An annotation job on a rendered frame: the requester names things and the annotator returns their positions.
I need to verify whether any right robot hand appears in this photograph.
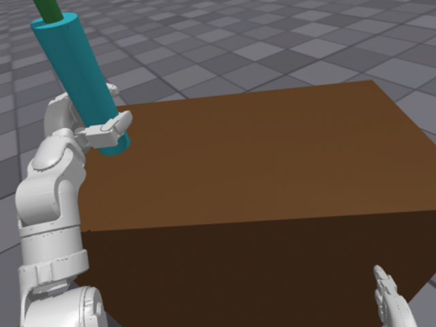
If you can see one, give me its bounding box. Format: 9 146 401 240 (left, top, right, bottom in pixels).
373 265 417 327

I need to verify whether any bottle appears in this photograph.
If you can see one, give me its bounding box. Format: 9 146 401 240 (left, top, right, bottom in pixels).
30 0 130 156

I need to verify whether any left robot arm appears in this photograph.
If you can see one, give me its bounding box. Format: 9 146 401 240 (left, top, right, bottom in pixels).
14 136 108 327

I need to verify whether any left robot hand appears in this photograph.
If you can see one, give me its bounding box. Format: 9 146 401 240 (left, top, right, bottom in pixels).
44 83 133 155

